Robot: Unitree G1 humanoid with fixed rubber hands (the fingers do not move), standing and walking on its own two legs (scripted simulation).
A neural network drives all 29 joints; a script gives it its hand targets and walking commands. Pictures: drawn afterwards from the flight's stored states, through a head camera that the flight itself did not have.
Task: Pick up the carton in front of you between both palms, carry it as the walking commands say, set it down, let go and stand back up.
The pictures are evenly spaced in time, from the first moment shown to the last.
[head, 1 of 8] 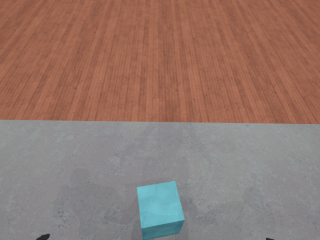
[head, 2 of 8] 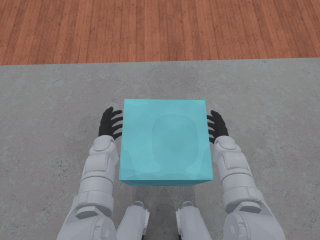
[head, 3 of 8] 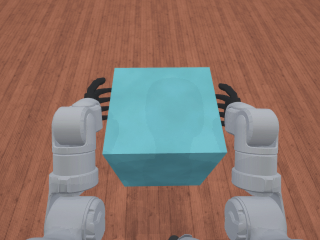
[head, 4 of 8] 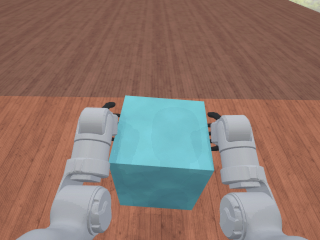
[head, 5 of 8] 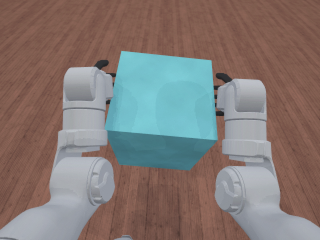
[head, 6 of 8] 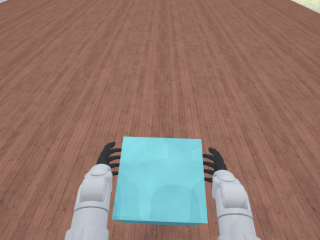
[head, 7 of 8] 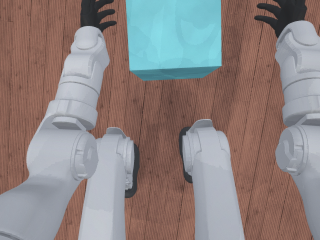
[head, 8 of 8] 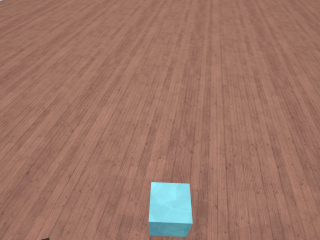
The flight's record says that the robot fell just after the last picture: no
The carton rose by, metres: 1.12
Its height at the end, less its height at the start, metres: +0.40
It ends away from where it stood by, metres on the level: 5.40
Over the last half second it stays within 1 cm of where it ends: yes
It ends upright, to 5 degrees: yes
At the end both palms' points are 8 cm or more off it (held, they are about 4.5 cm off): yes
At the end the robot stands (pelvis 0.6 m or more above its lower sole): yes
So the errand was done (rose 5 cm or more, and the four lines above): yes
